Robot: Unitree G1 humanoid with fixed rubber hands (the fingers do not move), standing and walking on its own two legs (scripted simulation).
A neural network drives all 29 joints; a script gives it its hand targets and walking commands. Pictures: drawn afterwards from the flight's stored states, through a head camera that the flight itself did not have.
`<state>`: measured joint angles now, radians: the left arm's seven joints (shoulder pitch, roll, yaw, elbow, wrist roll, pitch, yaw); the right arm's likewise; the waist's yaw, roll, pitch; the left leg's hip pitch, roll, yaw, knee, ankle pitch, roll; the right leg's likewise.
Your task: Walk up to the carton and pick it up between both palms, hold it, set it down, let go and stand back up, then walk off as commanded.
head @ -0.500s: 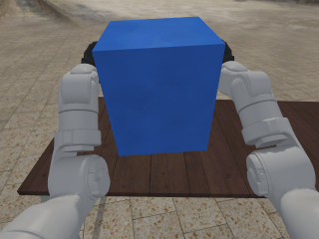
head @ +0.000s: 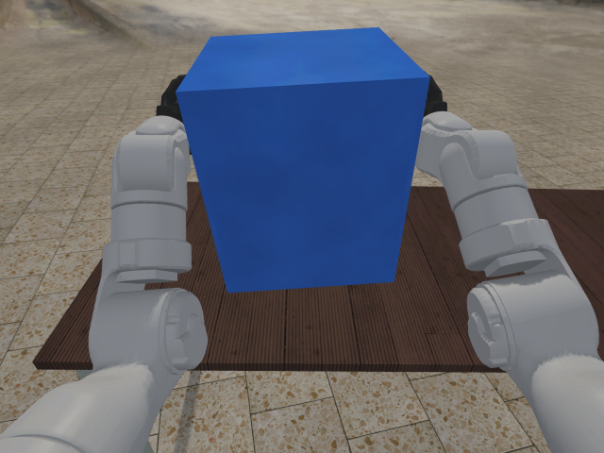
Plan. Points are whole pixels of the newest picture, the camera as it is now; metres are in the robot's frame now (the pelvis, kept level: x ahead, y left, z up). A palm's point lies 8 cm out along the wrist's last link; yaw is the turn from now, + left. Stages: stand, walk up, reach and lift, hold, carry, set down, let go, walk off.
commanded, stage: hold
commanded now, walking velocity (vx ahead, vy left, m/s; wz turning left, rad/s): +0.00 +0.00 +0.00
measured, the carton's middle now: (303, 160) +0.37 +0.00 +0.28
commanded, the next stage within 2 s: none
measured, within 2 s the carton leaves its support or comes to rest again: neither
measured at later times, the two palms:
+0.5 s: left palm (172, 142) +0.38 +0.15 +0.30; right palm (424, 135) +0.37 -0.15 +0.31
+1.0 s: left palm (174, 134) +0.38 +0.15 +0.31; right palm (429, 127) +0.37 -0.15 +0.32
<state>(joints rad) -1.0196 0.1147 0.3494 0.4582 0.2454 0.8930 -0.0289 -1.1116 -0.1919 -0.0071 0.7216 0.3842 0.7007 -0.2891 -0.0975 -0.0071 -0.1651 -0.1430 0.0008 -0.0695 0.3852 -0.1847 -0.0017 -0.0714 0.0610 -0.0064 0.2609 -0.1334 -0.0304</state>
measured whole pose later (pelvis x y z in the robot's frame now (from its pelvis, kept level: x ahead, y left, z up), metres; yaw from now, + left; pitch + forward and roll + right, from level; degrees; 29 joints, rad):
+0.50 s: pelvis +0.00 +0.00 +0.00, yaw +0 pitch -4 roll -2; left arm -0.97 0.09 0.36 0.40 0.27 0.91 -0.03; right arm -1.08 -0.20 0.03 0.71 0.43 0.69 -0.30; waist -0.09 0.00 -0.15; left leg -0.12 0.00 -0.07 0.39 -0.20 0.00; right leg -0.04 0.06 0.00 0.25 -0.13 -0.03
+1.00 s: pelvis +0.00 +0.00 +0.00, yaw +0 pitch -4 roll -2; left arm -1.03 0.11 0.36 0.50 0.26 0.89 -0.03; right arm -1.14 -0.20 0.00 0.78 0.39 0.70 -0.28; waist -0.09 -0.01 -0.17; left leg -0.13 0.00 -0.07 0.39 -0.19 0.00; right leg -0.06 0.07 0.00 0.26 -0.14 -0.03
